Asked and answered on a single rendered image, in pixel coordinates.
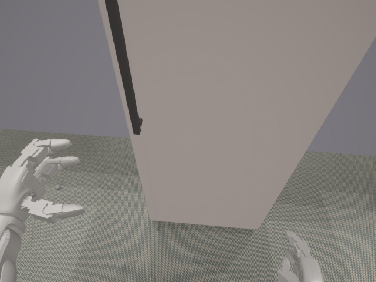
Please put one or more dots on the left robot forearm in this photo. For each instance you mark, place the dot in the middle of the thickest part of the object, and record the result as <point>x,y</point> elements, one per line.
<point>11,231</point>

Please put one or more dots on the fridge door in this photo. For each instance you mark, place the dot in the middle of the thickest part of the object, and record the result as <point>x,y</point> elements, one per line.
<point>231,94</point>

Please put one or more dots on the handle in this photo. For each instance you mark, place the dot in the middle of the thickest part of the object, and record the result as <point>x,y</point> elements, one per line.
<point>121,52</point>

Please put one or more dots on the robot left hand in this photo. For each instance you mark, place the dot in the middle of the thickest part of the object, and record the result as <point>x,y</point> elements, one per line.
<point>17,182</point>

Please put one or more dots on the robot right hand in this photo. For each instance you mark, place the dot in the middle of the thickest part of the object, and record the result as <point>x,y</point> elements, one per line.
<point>306,267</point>

